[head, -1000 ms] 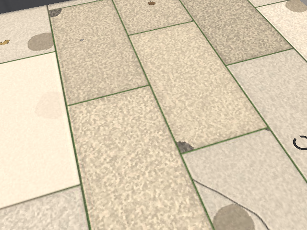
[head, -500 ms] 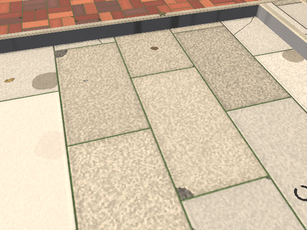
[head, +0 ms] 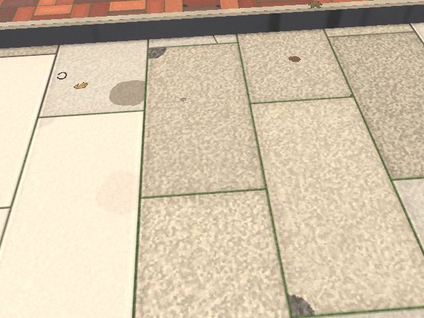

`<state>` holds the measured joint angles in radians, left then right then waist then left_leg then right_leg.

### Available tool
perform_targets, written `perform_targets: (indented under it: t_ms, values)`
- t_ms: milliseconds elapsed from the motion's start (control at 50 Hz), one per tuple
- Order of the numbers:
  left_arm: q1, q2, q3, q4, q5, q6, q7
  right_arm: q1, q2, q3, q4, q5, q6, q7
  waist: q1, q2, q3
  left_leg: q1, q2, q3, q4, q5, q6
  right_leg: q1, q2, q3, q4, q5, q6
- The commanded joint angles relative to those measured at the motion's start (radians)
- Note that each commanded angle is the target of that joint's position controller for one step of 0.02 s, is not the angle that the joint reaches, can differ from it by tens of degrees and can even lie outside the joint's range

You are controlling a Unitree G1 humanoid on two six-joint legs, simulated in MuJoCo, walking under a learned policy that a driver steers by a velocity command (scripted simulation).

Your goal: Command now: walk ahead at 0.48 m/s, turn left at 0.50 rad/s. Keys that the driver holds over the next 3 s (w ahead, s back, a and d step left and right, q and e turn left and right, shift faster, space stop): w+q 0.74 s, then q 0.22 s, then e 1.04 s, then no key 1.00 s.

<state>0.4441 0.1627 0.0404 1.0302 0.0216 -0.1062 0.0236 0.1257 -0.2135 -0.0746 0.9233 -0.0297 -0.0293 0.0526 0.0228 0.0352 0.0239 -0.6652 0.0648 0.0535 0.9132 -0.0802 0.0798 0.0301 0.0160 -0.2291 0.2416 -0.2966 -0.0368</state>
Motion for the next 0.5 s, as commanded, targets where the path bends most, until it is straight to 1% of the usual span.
perform_targets:
  t_ms: [20, 40, 60, 100, 120, 140, 160, 180, 200, 220, 240, 260, 280, 300, 320, 340, 360, 400, 440, 500]
  values:
    - [-0.001, 0.119, 0.015, -0.04, -0.001, -0.018, 0.005, -0.124, 0.019, 0.023, -0.102, 0.001, -0.004, 0.019, -0.014, -0.123, 0.113, 0.038, -0.013, 0.06, -0.186, 0.069, 0.013, -0.099, -0.259, 0.042, -0.094, 0.535, -0.078]
    - [0.01, 0.134, 0.019, -0.036, -0.002, -0.017, 0.006, -0.14, 0.008, 0.023, -0.114, -0.001, -0.002, 0.021, -0.013, -0.119, 0.111, 0.064, -0.023, 0.078, -0.222, 0.058, 0.025, -0.074, -0.269, 0.027, -0.083, 0.59, -0.075]
    - [0.017, 0.146, 0.021, -0.032, -0.004, -0.015, 0.008, -0.143, -0.003, 0.02, -0.12, -0.004, -0.001, 0.02, -0.019, -0.114, 0.102, 0.093, -0.039, 0.095, -0.25, 0.043, 0.041, -0.04, -0.275, 0.008, -0.051, 0.695, -0.072]
    - [0.018, 0.175, 0.029, -0.029, -0.004, -0.007, 0.014, -0.093, -0.031, 0.011, -0.115, -0.008, 0.001, 0.011, -0.046, -0.132, 0.051, 0.174, -0.093, 0.129, -0.266, -0.028, 0.081, 0.035, -0.283, -0.026, 0.078, 0.993, -0.063]
    - [0.013, 0.191, 0.034, -0.031, -0.001, 0.002, 0.017, -0.028, -0.049, 0.003, -0.1, -0.01, 0.001, 0.006, -0.075, -0.143, 0.01, 0.242, -0.126, 0.14, -0.269, -0.078, 0.105, 0.057, -0.286, -0.038, 0.193, 1.098, -0.063]
    - [0.007, 0.207, 0.039, -0.037, 0.0, 0.013, 0.016, 0.061, -0.072, -0.009, -0.077, -0.012, -0.001, 0.001, -0.108, -0.15, -0.045, 0.346, -0.154, 0.136, -0.295, -0.117, 0.129, 0.047, -0.291, -0.035, 0.346, 1.108, -0.067]
    - [-0.001, 0.215, 0.042, -0.048, -0.002, 0.021, 0.01, 0.185, -0.106, -0.027, -0.04, -0.019, -0.007, -0.007, -0.162, -0.122, -0.114, 0.529, -0.174, 0.108, -0.37, -0.112, 0.157, -0.036, -0.281, -0.042, 0.562, 0.973, -0.052]
    - [0.001, 0.192, 0.038, -0.075, 0.001, 0.024, 0.002, 0.279, -0.189, -0.056, -0.023, -0.027, -0.009, -0.022, -0.199, -0.023, -0.192, 0.733, -0.012, -0.119, -0.426, -0.242, 0.209, -0.241, -0.236, -0.045, 0.881, 0.571, -0.026]
    - [0.025, 0.099, 0.026, -0.152, -0.016, 0.02, -0.018, 0.216, -0.282, -0.074, -0.059, -0.012, 0.001, -0.026, -0.099, 0.201, -0.275, 0.981, 0.27, -0.707, -0.55, -0.237, 0.365, -0.653, -0.01, 0.058, 1.26, -0.243, 0.034]
    - [-0.117, 0.177, 0.036, -0.194, -0.012, 0.005, -0.025, 0.245, -0.274, -0.071, -0.063, 0.007, 0.017, -0.033, -0.148, 0.025, -0.253, 0.935, 0.268, -0.744, -0.652, -0.242, 0.358, -0.764, -0.028, 0.239, 1.281, -0.164, 0.024]
    - [-0.165, 0.165, 0.031, -0.216, -0.02, -0.007, -0.029, 0.188, -0.232, -0.058, -0.056, 0.013, 0.015, -0.043, -0.109, -0.01, -0.124, 0.821, 0.255, -0.608, -0.668, -0.194, 0.323, -0.8, -0.084, 0.254, 1.211, -0.067, 0.014]
    - [-0.145, 0.161, 0.03, -0.202, -0.017, -0.012, -0.025, 0.147, -0.18, -0.045, -0.056, 0.018, 0.007, -0.045, -0.06, -0.08, -0.042, 0.675, 0.212, -0.518, -0.687, -0.062, 0.277, -0.737, -0.121, 0.254, 1.098, -0.019, 0.014]
    - [-0.141, 0.156, 0.03, -0.2, 0.0, 0.001, -0.022, 0.114, -0.156, -0.037, -0.061, 0.021, -0.004, -0.05, -0.022, -0.093, -0.018, 0.587, 0.158, -0.44, -0.69, 0.039, 0.246, -0.671, -0.144, 0.265, 1.027, -0.015, 0.023]
    - [-0.11, 0.146, 0.028, -0.191, 0.019, 0.023, -0.022, 0.093, -0.139, -0.029, -0.068, 0.026, -0.015, -0.053, 0.006, -0.085, -0.022, 0.528, 0.121, -0.382, -0.697, 0.107, 0.233, -0.606, -0.152, 0.267, 0.986, -0.016, 0.035]
    - [-0.103, 0.141, 0.028, -0.194, 0.028, 0.043, -0.026, 0.102, -0.136, -0.025, -0.068, 0.03, -0.027, -0.052, 0.016, -0.073, -0.028, 0.503, 0.099, -0.355, -0.7, 0.157, 0.229, -0.579, -0.153, 0.265, 0.95, -0.021, 0.047]
    - [-0.111, 0.136, 0.028, -0.202, 0.031, 0.057, -0.03, 0.122, -0.146, -0.026, -0.064, 0.034, -0.036, -0.05, 0.019, -0.064, -0.026, 0.488, 0.08, -0.333, -0.704, 0.192, 0.228, -0.578, -0.152, 0.254, 0.917, -0.015, 0.059]
    - [-0.135, 0.133, 0.027, -0.213, 0.03, 0.066, -0.033, 0.142, -0.161, -0.028, -0.061, 0.034, -0.041, -0.049, 0.016, -0.054, -0.019, 0.476, 0.065, -0.318, -0.711, 0.192, 0.222, -0.592, -0.151, 0.245, 0.879, 0.014, 0.069]
    - [-0.228, 0.139, 0.028, -0.25, 0.029, 0.075, -0.036, 0.189, -0.178, -0.032, -0.058, 0.033, -0.042, -0.047, -0.011, -0.029, 0.006, 0.482, 0.048, -0.319, -0.73, 0.16, 0.2, -0.655, -0.15, 0.234, 0.797, 0.097, 0.087]
    - [-0.322, 0.15, 0.029, -0.285, 0.025, 0.08, -0.037, 0.245, -0.178, -0.031, -0.055, 0.033, -0.04, -0.045, -0.048, -0.009, 0.024, 0.529, 0.044, -0.34, -0.737, 0.146, 0.173, -0.727, -0.143, 0.234, 0.712, 0.173, 0.096]
    - [-0.416, 0.156, 0.027, -0.323, 0.023, 0.08, -0.042, 0.313, -0.182, -0.031, -0.052, 0.032, -0.037, -0.048, -0.086, 0.009, 0.02, 0.623, 0.044, -0.365, -0.715, 0.186, 0.148, -0.789, -0.12, 0.242, 0.616, 0.252, 0.096]
